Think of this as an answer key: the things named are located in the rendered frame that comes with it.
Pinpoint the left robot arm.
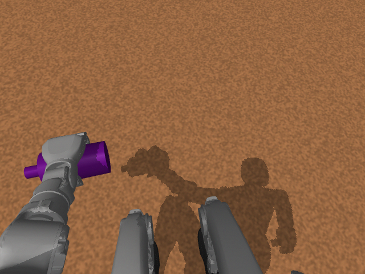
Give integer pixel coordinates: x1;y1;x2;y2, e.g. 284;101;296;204
0;159;78;274

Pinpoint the left robot hand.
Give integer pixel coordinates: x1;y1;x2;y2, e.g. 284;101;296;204
42;132;90;187

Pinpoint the right robot foot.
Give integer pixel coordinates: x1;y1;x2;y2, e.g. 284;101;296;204
198;229;219;274

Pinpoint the bottle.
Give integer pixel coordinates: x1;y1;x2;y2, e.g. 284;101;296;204
24;141;111;181

